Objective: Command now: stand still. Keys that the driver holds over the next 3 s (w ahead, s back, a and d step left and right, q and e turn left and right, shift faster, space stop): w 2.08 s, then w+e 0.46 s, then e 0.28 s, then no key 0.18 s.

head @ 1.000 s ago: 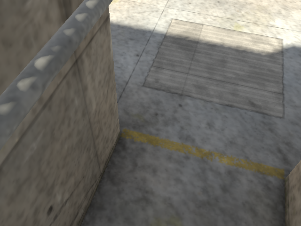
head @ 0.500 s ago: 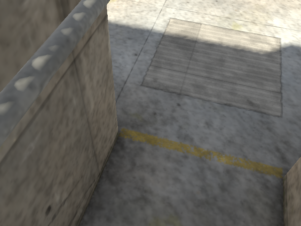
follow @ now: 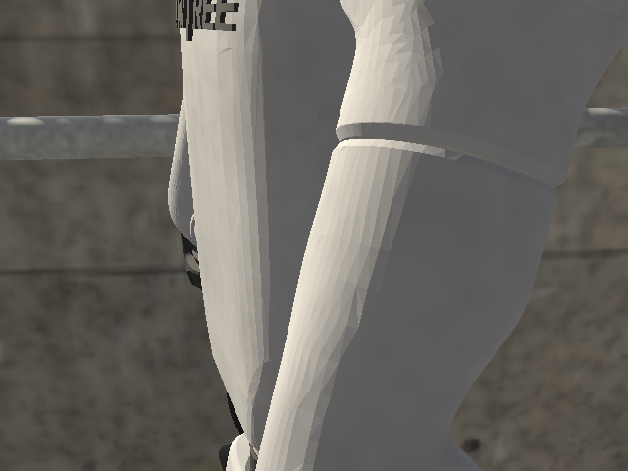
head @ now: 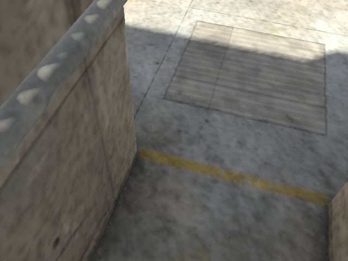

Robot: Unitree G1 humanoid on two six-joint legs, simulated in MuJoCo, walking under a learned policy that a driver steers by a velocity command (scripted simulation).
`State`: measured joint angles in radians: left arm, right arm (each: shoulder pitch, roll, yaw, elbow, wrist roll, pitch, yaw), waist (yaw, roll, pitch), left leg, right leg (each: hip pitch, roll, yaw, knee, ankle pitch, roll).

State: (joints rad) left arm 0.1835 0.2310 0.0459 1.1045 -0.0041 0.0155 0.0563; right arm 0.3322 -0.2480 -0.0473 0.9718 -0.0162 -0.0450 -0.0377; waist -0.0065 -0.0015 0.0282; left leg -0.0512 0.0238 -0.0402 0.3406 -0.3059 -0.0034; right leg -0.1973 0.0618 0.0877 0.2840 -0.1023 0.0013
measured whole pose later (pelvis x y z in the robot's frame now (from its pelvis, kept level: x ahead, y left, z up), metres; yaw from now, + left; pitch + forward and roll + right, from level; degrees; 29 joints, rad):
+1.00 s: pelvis +0.40 -0.15 -0.02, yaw -1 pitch +0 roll -1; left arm 0.39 0.26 0.07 0.84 -0.03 -0.05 0.02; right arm 0.28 -0.24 -0.07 0.78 0.00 -0.10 0.01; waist 0.00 -0.02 0.03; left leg -0.39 -0.01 0.07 0.64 -0.26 0.08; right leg -0.39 0.05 0.06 1.28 -0.40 -0.06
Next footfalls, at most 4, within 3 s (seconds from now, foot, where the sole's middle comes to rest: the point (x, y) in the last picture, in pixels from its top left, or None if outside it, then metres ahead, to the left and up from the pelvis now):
0.42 right None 0.21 -0.25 -0.78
0.88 left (194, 260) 0.49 -0.07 -0.78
1.40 right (262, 198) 0.75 -0.37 -0.78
1.94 left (207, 138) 1.08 -0.16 -0.78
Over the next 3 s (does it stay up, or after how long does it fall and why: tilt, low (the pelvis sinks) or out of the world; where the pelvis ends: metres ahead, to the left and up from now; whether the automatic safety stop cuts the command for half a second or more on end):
stays up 1.45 -0.36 -0.02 its command is cut before an obstacle from the start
